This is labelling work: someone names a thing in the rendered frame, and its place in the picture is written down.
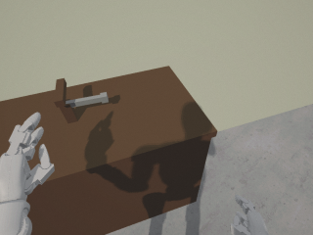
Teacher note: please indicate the robot right hand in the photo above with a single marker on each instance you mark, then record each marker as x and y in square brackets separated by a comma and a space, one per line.
[251, 224]

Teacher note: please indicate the counter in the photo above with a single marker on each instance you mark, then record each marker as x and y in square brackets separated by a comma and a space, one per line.
[137, 156]

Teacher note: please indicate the tap lever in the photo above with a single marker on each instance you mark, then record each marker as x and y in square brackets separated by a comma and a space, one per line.
[103, 97]

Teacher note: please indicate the left robot forearm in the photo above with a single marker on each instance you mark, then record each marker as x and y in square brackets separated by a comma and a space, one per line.
[14, 219]

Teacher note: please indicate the robot left hand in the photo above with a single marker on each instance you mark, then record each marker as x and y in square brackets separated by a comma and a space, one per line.
[14, 168]

